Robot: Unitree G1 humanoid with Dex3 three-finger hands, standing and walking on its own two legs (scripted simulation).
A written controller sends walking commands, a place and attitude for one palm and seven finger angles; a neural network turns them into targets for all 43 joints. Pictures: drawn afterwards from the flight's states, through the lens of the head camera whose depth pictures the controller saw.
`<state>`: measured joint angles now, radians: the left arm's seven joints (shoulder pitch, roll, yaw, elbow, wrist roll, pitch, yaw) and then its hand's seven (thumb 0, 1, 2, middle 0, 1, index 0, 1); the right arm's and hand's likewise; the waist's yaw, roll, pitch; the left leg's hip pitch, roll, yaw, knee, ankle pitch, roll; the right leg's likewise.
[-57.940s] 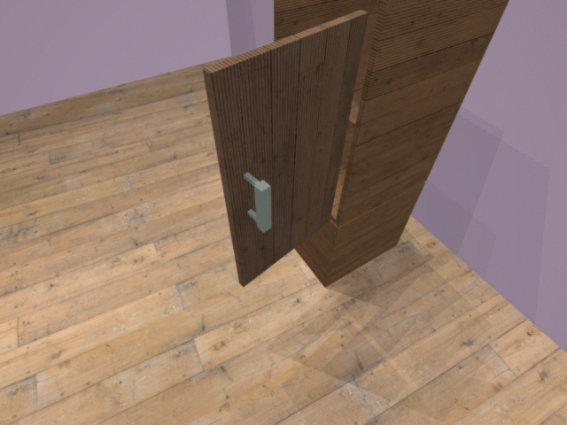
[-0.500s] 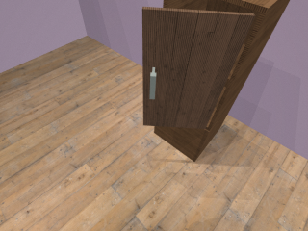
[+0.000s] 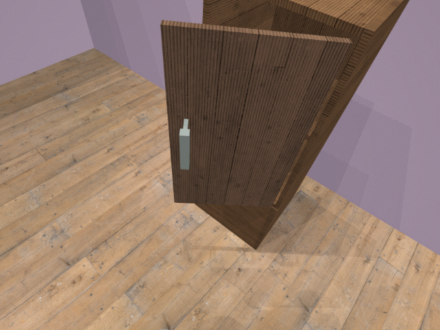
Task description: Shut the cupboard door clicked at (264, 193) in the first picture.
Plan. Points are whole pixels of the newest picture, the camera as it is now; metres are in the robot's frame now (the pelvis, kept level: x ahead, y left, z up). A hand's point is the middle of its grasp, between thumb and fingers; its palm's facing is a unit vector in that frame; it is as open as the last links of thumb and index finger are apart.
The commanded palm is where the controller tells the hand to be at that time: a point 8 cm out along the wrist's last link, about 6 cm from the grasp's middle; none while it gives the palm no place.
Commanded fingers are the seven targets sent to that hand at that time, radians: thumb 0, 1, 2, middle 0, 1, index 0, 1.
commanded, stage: come to a stop and stand still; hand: left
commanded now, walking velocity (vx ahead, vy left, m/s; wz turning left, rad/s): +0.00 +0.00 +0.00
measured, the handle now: (185, 144) +0.52 +0.11 -0.01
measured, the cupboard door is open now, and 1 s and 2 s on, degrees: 38 38 38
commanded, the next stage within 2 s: look again from close up in 1.00 s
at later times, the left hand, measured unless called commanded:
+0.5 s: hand out of the picture +0.13 +0.16 -0.17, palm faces +0.08 -0.97 -0.21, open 7.4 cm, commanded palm none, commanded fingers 0.00 0.90 0.90 -0.20 -0.30 -0.20 -0.30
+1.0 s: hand out of the picture +0.03 +0.15 -0.16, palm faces +0.04 -0.98 -0.19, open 7.4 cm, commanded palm none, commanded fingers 0.00 0.90 0.90 -0.20 -0.30 -0.20 -0.30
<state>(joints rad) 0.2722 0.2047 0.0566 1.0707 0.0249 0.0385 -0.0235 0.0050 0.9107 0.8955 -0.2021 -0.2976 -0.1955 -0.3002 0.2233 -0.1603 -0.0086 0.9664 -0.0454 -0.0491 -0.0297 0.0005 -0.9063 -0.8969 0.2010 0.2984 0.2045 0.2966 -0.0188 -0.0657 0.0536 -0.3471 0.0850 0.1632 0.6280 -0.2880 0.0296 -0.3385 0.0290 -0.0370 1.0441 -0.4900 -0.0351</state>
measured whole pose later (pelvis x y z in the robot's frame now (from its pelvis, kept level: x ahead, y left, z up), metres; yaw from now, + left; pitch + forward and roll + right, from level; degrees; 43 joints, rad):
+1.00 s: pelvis +0.03 -0.02 +0.02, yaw +1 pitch -1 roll +0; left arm 0.28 0.16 0.00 1.10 0.01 0.01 0.03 0.00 0.91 0.90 -0.20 -0.30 -0.19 -0.30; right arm 0.19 -0.17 -0.01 1.07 0.00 0.00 -0.02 -0.01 -0.93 -0.90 0.20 0.30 0.21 0.30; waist 0.00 0.00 0.04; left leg -0.20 -0.01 0.09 0.40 -0.19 0.04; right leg -0.12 0.00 0.02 0.41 -0.28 0.00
